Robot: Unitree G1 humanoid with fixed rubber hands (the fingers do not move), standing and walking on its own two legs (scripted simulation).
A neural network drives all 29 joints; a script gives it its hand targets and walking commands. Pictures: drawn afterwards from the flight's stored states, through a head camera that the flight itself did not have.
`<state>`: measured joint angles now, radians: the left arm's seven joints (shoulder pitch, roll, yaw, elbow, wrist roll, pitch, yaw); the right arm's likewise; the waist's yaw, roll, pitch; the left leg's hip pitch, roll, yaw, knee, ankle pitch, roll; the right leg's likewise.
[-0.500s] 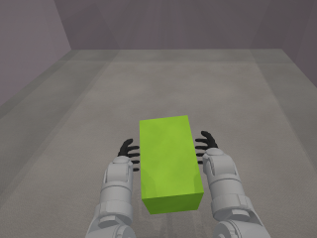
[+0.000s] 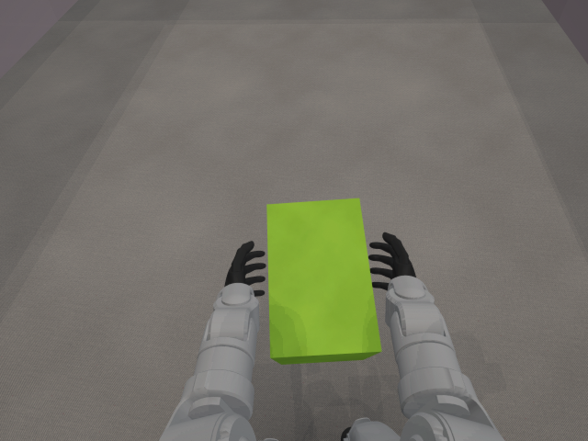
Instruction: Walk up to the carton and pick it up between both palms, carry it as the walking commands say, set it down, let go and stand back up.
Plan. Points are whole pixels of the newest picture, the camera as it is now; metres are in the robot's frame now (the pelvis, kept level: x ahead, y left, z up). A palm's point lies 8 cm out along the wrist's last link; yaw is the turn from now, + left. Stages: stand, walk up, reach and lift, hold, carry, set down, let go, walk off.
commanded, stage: set down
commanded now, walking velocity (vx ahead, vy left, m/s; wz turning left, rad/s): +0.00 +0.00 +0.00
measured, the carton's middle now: (317, 286) +0.37 -0.03 -0.11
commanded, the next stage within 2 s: none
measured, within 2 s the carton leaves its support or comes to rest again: neither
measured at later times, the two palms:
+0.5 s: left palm (258, 298) +0.36 +0.08 -0.11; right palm (393, 296) +0.35 -0.16 -0.11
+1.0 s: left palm (265, 300) +0.40 +0.08 -0.20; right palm (383, 304) +0.37 -0.16 -0.20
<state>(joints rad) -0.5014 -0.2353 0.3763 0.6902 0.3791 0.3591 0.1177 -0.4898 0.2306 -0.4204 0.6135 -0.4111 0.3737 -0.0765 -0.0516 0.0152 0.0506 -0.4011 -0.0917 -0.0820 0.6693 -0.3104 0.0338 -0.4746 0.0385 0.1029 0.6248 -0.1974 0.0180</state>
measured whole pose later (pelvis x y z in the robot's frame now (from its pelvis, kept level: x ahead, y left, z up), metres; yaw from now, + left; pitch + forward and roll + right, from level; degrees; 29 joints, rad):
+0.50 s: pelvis -0.02 -0.02 -0.06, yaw +1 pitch +21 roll +2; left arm -0.64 -0.20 0.40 0.70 0.32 0.17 0.13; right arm -0.59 0.27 -0.45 0.58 -0.35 0.19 -0.18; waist -0.03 0.02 -0.03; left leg -0.99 -0.10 -0.08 1.02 -0.40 -0.01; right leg -1.08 0.08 0.10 0.99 -0.28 0.00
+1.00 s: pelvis -0.03 -0.02 -0.13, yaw +1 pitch +33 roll +2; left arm -0.78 -0.13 0.36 0.76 0.24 0.16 0.15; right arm -0.68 0.26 -0.45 0.56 -0.29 0.18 -0.24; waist -0.05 0.03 -0.12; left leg -1.40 -0.13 -0.08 1.34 -0.51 -0.02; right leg -1.48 0.10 0.10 1.30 -0.38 0.02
